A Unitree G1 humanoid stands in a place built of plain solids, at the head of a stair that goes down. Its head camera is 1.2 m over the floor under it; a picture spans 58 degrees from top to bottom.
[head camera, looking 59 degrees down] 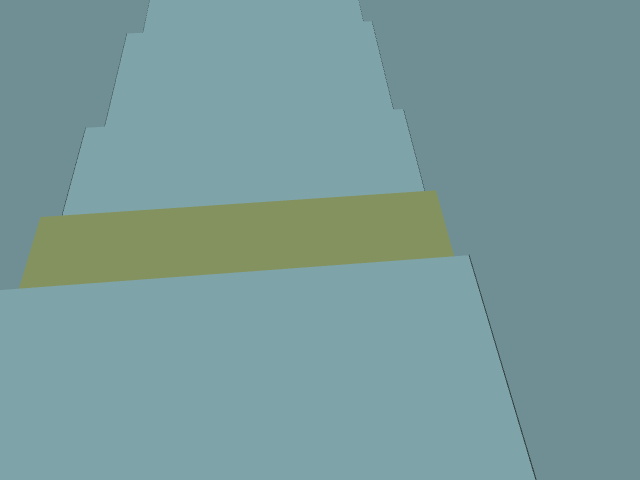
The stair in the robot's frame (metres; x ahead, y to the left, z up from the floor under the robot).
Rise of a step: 0.12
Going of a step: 0.46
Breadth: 1.48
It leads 5 degrees to the left of straight ahead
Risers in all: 3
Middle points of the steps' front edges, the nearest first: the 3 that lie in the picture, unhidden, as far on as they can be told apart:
0.61 0.26 0.00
0.95 0.29 -0.12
1.53 0.34 -0.24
